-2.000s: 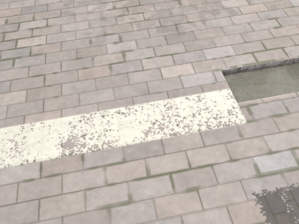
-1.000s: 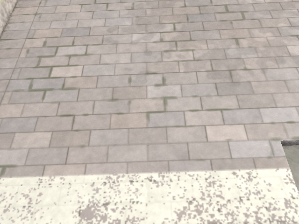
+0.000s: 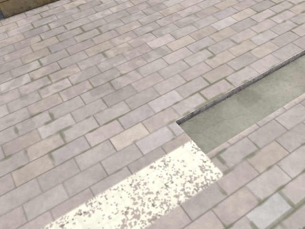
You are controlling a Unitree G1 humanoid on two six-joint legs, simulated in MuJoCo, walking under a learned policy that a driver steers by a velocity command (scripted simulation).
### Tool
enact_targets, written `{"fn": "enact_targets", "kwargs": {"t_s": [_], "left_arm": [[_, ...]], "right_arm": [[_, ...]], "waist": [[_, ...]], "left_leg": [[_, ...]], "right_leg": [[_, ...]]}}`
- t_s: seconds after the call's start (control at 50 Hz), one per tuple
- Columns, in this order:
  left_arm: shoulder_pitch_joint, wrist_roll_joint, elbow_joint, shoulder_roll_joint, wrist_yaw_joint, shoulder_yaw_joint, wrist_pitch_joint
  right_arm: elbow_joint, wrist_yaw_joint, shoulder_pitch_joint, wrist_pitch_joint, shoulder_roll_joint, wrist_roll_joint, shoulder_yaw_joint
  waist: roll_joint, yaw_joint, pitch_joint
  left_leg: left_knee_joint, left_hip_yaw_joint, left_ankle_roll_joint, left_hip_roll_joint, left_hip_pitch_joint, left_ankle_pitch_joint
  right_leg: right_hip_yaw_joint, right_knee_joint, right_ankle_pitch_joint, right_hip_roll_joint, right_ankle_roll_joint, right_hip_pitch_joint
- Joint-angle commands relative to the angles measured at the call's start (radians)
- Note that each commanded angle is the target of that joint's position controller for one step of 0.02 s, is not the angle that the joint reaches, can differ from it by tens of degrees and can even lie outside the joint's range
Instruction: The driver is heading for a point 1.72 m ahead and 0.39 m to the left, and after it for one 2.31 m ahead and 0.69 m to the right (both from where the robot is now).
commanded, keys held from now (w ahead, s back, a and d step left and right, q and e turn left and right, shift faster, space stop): no key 0.50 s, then w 0.50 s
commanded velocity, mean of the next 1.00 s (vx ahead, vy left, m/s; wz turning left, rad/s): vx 0.15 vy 0.00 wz -0.03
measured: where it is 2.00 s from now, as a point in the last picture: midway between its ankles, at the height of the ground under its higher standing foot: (169, 194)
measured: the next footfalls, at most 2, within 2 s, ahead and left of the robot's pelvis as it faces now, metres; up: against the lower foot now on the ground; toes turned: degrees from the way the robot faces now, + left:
left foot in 0.14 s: +0.02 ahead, +0.13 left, +0.00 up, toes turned -1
right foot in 0.82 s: +0.09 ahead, -0.09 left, +0.00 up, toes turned -2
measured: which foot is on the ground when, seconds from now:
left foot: up 0.00-0.12, down 0.14-0.82, up 0.84-1.00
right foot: down 0.00-0.56, up 0.58-0.80, down 0.82-1.00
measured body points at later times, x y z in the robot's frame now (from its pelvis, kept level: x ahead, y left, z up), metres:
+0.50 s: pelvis -0.01 +0.03 +0.00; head -0.01 +0.03 +0.45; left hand +0.01 +0.28 -0.16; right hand +0.03 -0.21 -0.15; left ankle -0.02 +0.13 -0.75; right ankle -0.01 -0.07 -0.75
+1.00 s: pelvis +0.11 -0.02 +0.00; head +0.11 -0.04 +0.45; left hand +0.05 +0.22 -0.14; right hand +0.17 -0.27 -0.15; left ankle +0.10 +0.11 -0.67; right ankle +0.05 -0.09 -0.75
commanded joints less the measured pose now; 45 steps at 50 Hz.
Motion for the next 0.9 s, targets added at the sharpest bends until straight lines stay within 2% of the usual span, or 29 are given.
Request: {"fn": "enact_targets", "kwargs": {"t_s": [0.02,0.08,0.12,0.14,0.16,0.18,0.2,0.22,0.26,0.28,0.36,0.5,0.52,0.54,0.56,0.58,0.6,0.62,0.64,0.68,0.74,0.78,0.8,0.82,0.84,0.86,0.88,0.9], "left_arm": [[0.033,0.006,-0.011,0.152,0.008,0.031,-0.012],[0.026,0.008,0.012,0.150,0.010,0.027,-0.014],[0.001,-0.001,0.027,0.141,0.013,0.022,-0.014],[0.012,-0.005,0.036,0.122,0.013,0.015,-0.019],[0.042,-0.007,0.043,0.099,0.009,0.008,-0.024],[0.092,-0.015,0.066,0.089,0.005,0.013,-0.019],[0.081,-0.005,0.096,0.110,0.008,0.015,-0.015],[0.070,-0.005,0.112,0.123,0.009,0.021,-0.013],[0.066,-0.006,0.135,0.123,0.005,0.024,-0.013],[0.072,-0.005,0.146,0.111,0.005,0.020,-0.013],[0.089,-0.006,0.203,0.087,0.010,0.012,-0.015],[0.118,-0.006,0.271,0.073,0.015,0.001,-0.014],[0.130,-0.005,0.280,0.070,0.015,0.000,-0.014],[0.133,-0.004,0.281,0.078,0.015,0.003,-0.012],[0.133,0.000,0.277,0.086,0.013,0.008,-0.009],[0.113,0.009,0.265,0.085,0.008,0.011,-0.007],[0.092,0.016,0.250,0.062,0.001,0.007,-0.009],[0.083,0.026,0.238,0.039,-0.006,0.002,-0.016],[0.067,0.027,0.224,0.044,-0.010,0.005,-0.025],[0.063,0.021,0.210,0.059,-0.021,0.013,-0.045],[0.071,0.008,0.197,0.046,-0.031,0.019,-0.068],[0.180,0.002,0.233,0.022,-0.027,0.021,-0.073],[0.260,0.002,0.264,0.029,-0.021,0.029,-0.075],[0.352,0.011,0.285,0.070,-0.012,0.041,-0.083],[0.482,0.013,0.299,0.184,-0.006,0.066,-0.088],[0.470,0.011,0.318,0.178,-0.005,0.068,-0.079],[0.353,0.012,0.275,0.136,-0.009,0.056,-0.082],[0.284,0.009,0.249,0.116,-0.014,0.051,-0.092]], "right_arm": [[-0.036,-0.012,-0.008,-0.009,-0.057,0.001,-0.008],[-0.011,-0.024,0.008,-0.017,-0.047,0.009,-0.001],[0.019,-0.029,0.051,-0.030,-0.025,0.007,0.010],[0.032,-0.032,0.063,-0.043,-0.037,-0.003,0.011],[0.036,-0.034,0.073,-0.057,-0.074,-0.015,0.011],[0.045,-0.027,0.005,-0.062,-0.107,0.001,0.006],[0.045,-0.016,-0.017,-0.069,-0.062,0.007,0.016],[0.054,-0.011,-0.013,-0.075,-0.045,0.007,0.022],[0.081,-0.018,0.009,-0.078,-0.045,0.007,0.025],[0.094,-0.020,0.015,-0.079,-0.045,0.009,0.025],[0.121,-0.022,0.014,-0.079,-0.031,0.007,0.031],[0.168,-0.022,0.022,-0.083,-0.013,0.007,0.041],[0.177,-0.022,0.036,-0.082,-0.013,0.006,0.040],[0.182,-0.021,0.048,-0.078,-0.035,0.005,0.031],[0.182,-0.020,0.059,-0.071,-0.059,0.004,0.020],[0.185,-0.017,0.084,-0.065,-0.073,0.003,0.013],[0.195,-0.016,0.121,-0.062,-0.085,0.003,0.005],[0.203,-0.016,0.136,-0.063,-0.088,0.001,-0.002],[0.205,-0.014,0.143,-0.069,-0.074,-0.002,-0.004],[0.201,-0.009,0.133,-0.087,-0.075,-0.009,-0.011],[0.192,-0.004,0.095,-0.106,-0.072,-0.001,-0.017],[0.182,-0.002,0.062,-0.107,-0.072,0.008,-0.022],[0.176,0.000,0.059,-0.108,-0.060,0.004,-0.021],[0.157,0.004,0.039,-0.116,-0.019,-0.003,-0.009],[0.111,0.017,0.022,-0.127,0.076,0.007,0.015],[0.093,0.021,-0.028,-0.127,-0.013,-0.022,-0.005],[0.088,0.032,-0.054,-0.130,-0.026,-0.024,-0.010],[0.103,0.043,-0.034,-0.136,-0.002,-0.016,-0.005]], "waist": [[-0.167,0.038,-0.037],[-0.157,0.032,-0.044],[-0.121,-0.007,-0.050],[-0.087,-0.011,-0.066],[-0.027,0.012,-0.088],[0.076,0.076,-0.039],[0.054,0.051,-0.039],[0.036,0.036,-0.021],[0.038,0.030,-0.017],[0.032,0.031,-0.018],[-0.021,0.028,-0.004],[-0.038,0.030,0.001],[-0.032,0.028,-0.020],[-0.016,0.025,-0.013],[0.014,0.018,0.005],[0.040,0.004,0.047],[0.088,-0.010,0.080],[0.117,-0.011,0.109],[0.100,-0.013,0.123],[0.059,0.004,0.102],[0.073,0.032,0.079],[0.056,0.084,0.064],[0.017,0.107,0.053],[-0.101,0.142,0.033],[-0.358,0.173,-0.030],[-0.257,0.147,0.048],[-0.134,0.089,0.115],[-0.101,0.054,0.110]], "left_leg": [[-0.104,0.002,0.006,-0.011,0.018,-0.024],[-0.222,0.005,0.021,-0.024,0.096,-0.015],[-0.436,0.008,0.035,-0.022,0.216,0.156],[-0.509,-0.049,0.041,0.025,0.314,0.276],[-0.528,-0.149,0.059,0.121,0.378,0.376],[-0.492,-0.166,0.095,0.145,0.256,0.425],[-0.501,-0.153,0.092,0.129,0.201,0.356],[-0.508,-0.125,0.075,0.099,0.185,0.311],[-0.520,-0.109,0.066,0.077,0.185,0.285],[-0.521,-0.108,0.068,0.075,0.195,0.278],[-0.526,-0.111,0.077,0.075,0.198,0.238],[-0.535,-0.113,0.084,0.068,0.182,0.216],[-0.546,-0.114,0.088,0.059,0.188,0.114],[-0.549,-0.124,0.101,0.049,0.179,-0.038],[-0.564,-0.159,0.127,0.056,0.162,-0.216],[-0.607,-0.226,0.161,0.093,0.150,-0.366],[-0.670,-0.320,0.202,0.161,0.153,-0.467],[-0.718,-0.401,0.242,0.235,0.144,-0.487],[-0.748,-0.440,0.266,0.273,0.136,-0.443],[-0.745,-0.411,0.270,0.273,0.186,-0.319],[-0.695,-0.268,0.229,0.196,0.131,-0.190],[-0.610,-0.185,0.209,0.142,-0.003,-0.190],[-0.524,-0.155,0.197,0.106,-0.091,-0.200],[-0.334,-0.079,0.168,0.047,-0.202,-0.168],[0.008,0.078,0.118,-0.081,-0.357,-0.161],[0.185,0.021,0.131,-0.054,-0.421,-0.159],[0.244,-0.021,0.139,0.002,-0.432,-0.050],[0.238,-0.031,0.134,0.027,-0.400,0.041]], "right_leg": [[0.195,-0.088,0.312,-0.257,-0.125,0.024],[0.229,-0.072,0.280,-0.260,-0.128,-0.007],[0.222,-0.042,0.256,-0.238,-0.089,-0.050],[0.222,-0.036,0.215,-0.223,-0.048,-0.100],[0.189,-0.006,0.143,-0.179,-0.010,-0.138],[0.118,-0.059,0.048,-0.093,0.003,-0.086],[0.116,-0.067,0.058,-0.096,0.013,-0.005],[0.123,-0.062,0.083,-0.103,0.013,0.010],[0.125,-0.052,0.118,-0.115,0.011,0.019],[0.126,-0.057,0.115,-0.119,0.013,0.009],[0.122,-0.072,0.089,-0.116,0.026,-0.015],[0.117,-0.069,0.086,-0.121,0.035,-0.017],[0.108,-0.063,0.013,-0.109,0.032,-0.014],[0.085,-0.024,-0.100,-0.081,0.024,-0.040],[0.056,0.034,-0.239,-0.049,0.012,-0.094],[0.036,0.099,-0.318,-0.027,0.005,-0.181],[-0.010,0.195,-0.309,-0.009,0.006,-0.248],[-0.052,0.294,-0.247,-0.028,0.010,-0.281],[-0.046,0.368,-0.228,-0.059,0.009,-0.317],[-0.025,0.431,-0.249,-0.092,0.008,-0.370],[-0.065,0.282,-0.215,-0.077,0.005,-0.233],[-0.127,0.103,-0.083,-0.032,0.004,0.006],[-0.125,0.053,-0.087,-0.009,0.007,0.142],[0.039,-0.042,-0.200,-0.121,-0.004,0.265],[0.491,-0.246,-0.541,-0.392,-0.086,0.355],[0.630,-0.297,-0.629,-0.465,-0.146,0.238],[0.546,-0.285,-0.571,-0.426,-0.137,0.155],[0.449,-0.286,-0.441,-0.375,-0.116,0.120]]}}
